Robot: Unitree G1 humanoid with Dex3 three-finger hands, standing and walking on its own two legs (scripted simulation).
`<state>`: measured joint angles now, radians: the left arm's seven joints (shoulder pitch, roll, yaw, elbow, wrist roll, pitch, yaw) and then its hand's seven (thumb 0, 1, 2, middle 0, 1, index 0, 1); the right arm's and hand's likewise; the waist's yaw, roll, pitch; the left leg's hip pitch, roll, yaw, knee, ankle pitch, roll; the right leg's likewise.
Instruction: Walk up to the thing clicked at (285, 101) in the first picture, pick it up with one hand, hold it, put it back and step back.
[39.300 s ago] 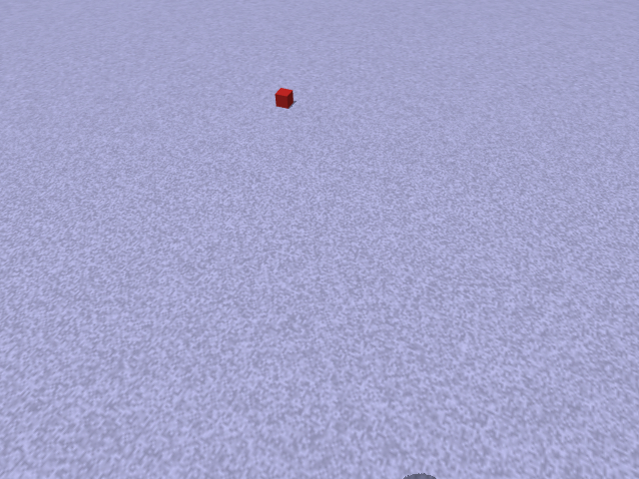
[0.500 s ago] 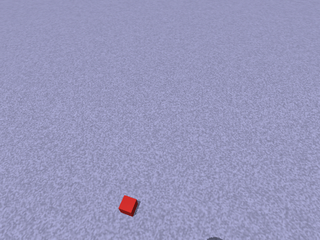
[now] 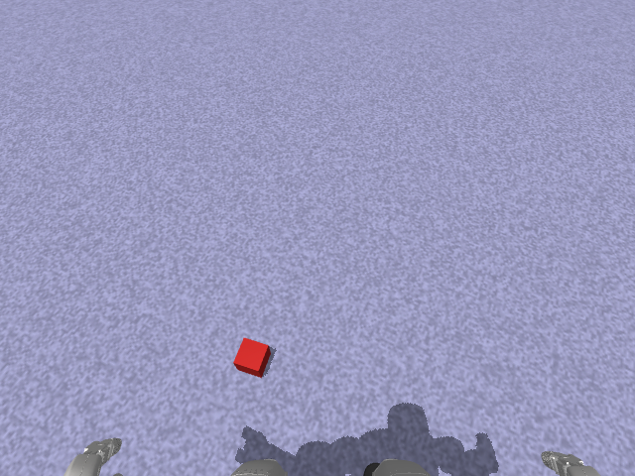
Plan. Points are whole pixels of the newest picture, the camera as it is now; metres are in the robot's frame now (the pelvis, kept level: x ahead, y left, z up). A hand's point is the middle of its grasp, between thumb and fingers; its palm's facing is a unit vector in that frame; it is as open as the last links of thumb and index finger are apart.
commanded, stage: step back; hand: left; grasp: from above
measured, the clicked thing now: (252, 357) +0.46 +0.20 -0.73
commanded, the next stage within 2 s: none
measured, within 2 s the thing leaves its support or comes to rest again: neither
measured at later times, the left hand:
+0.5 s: hand out of the picture +0.03 +0.27 -0.16, palm faces -0.11 -0.91 -0.40, open 7.4 cm
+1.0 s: hand out of the picture -0.10 +0.28 -0.15, palm faces -0.03 -0.94 -0.35, open 7.4 cm
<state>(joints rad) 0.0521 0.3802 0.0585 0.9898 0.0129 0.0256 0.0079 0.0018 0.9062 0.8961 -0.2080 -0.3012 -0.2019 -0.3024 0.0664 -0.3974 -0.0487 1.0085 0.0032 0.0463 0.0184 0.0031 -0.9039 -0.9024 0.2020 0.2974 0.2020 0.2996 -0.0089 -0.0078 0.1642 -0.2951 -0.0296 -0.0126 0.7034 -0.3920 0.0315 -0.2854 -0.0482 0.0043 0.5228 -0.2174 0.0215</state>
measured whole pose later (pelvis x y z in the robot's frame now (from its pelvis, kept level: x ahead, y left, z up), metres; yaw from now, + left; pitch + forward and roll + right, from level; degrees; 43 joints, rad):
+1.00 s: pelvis -0.23 +0.02 +0.00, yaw -1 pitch -3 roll -1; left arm 0.12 0.38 0.08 0.81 0.01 0.08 0.01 0.00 0.91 0.90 -0.21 -0.30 -0.20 -0.30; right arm 0.18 -0.35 -0.03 0.88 -0.04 0.03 0.00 0.01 -0.90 -0.90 0.21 0.30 0.21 0.30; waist -0.01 -0.04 0.18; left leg -0.25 -0.01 -0.05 0.59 -0.29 0.03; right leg -0.48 0.11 0.13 1.09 -0.50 -0.01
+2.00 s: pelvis -0.59 -0.03 -0.02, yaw -5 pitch -3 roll -2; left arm 0.20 0.37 0.06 0.92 0.03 0.01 0.02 0.00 0.91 0.90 -0.21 -0.30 -0.20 -0.30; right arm 0.07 -0.40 -0.06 0.82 -0.03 0.06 0.01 0.00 -0.90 -0.90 0.20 0.30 0.21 0.30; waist 0.01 0.06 0.17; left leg -0.44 0.06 -0.03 0.67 -0.21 0.01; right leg -0.15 0.06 0.02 0.60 -0.40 -0.01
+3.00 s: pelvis -0.57 -0.01 -0.01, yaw +0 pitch -2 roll +1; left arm 0.11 0.37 0.04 1.00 0.00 -0.02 0.01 0.00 0.91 0.90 -0.21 -0.30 -0.20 -0.30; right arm 0.17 -0.35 -0.04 1.03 -0.02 0.00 0.01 0.00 -0.90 -0.90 0.20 0.30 0.20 0.30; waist 0.02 -0.01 0.09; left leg -0.23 -0.01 -0.01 0.60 -0.33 0.00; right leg -0.29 -0.06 0.00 0.64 -0.32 0.02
